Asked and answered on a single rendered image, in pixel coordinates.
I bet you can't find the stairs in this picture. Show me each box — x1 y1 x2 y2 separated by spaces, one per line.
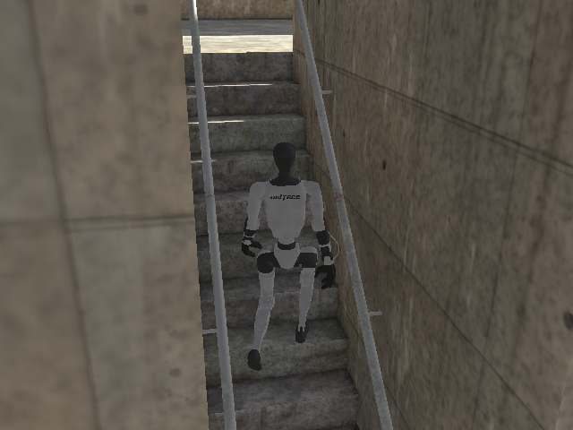
184 52 360 430

